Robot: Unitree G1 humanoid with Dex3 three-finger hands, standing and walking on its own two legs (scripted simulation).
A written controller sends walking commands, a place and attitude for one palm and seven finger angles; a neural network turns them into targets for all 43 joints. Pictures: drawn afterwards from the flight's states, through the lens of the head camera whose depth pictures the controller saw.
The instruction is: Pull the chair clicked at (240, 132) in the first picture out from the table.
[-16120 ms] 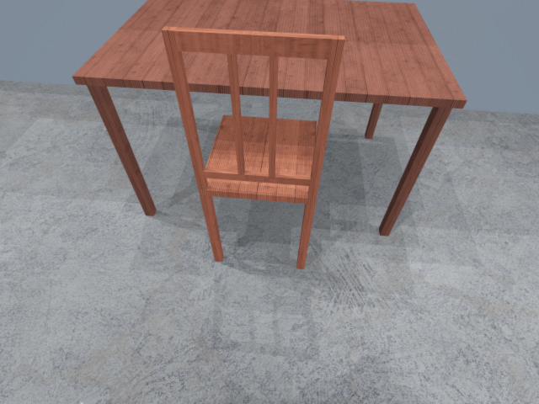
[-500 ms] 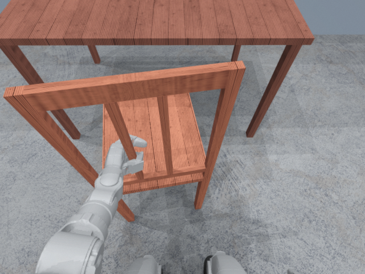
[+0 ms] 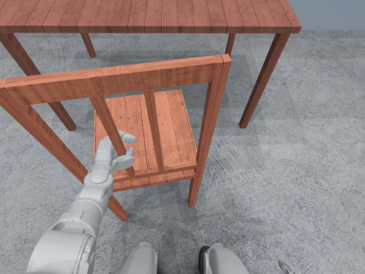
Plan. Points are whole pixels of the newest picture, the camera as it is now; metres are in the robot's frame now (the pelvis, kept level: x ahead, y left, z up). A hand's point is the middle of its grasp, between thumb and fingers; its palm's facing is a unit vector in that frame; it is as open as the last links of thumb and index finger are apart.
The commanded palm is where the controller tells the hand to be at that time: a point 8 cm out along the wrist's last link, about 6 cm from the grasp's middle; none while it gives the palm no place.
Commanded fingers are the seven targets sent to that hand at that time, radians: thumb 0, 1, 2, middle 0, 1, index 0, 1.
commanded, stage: step backward, pulling the chair out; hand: left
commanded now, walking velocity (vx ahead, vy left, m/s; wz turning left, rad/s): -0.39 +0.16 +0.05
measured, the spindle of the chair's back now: (118, 144) +0.40 +0.17 -0.02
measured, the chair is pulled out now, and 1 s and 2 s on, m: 0.32 0.44 0.60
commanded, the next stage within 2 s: stop walking, hand still on the chair in 1.12 s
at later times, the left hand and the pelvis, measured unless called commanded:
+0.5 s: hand (125, 170) +0.34 +0.15 -0.05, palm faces +0.06 -0.98 -0.18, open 5.2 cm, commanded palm +0.33 +0.20 -0.04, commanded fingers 0.00 0.90 0.90 -0.50 -1.45 -0.50 -1.45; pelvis -0.04 +0.01 +0.02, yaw +2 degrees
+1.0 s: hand (121, 204) +0.26 +0.14 -0.04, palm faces +0.04 -0.98 -0.18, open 5.2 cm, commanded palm +0.25 +0.19 -0.04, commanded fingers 0.00 0.90 0.90 -0.50 -1.45 -0.50 -1.45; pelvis -0.13 +0.02 +0.01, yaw +1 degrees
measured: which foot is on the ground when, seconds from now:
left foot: down 0.00-0.00, up 0.02-0.18, down 0.20-0.84, up 0.86-1.00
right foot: down 0.00-0.22, up 0.24-0.34, down 0.36-1.00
